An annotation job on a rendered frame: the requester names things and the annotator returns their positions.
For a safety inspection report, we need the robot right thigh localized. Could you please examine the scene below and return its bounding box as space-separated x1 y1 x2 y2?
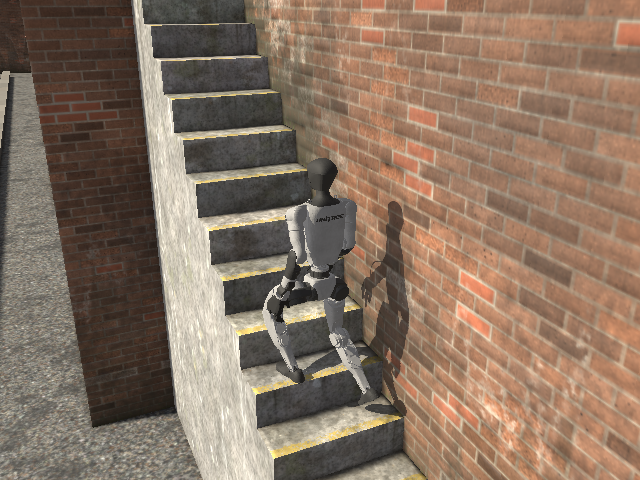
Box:
323 276 349 347

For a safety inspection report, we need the left robot upper arm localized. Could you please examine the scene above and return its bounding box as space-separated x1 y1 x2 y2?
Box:
285 204 307 264

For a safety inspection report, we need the robot right forearm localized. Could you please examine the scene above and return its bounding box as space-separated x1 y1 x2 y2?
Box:
329 247 354 265

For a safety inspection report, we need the robot left forearm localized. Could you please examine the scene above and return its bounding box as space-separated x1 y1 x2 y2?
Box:
275 250 301 301

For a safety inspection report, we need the left robot shin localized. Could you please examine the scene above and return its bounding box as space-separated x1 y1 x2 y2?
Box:
262 309 298 372

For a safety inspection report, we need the robot left hand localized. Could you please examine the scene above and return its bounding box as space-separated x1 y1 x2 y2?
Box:
267 295 290 323

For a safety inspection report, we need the robot right hand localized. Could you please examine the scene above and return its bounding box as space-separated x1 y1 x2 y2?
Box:
305 264 335 272

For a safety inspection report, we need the right robot upper arm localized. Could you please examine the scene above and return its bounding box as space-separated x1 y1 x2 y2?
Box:
337 198 357 250

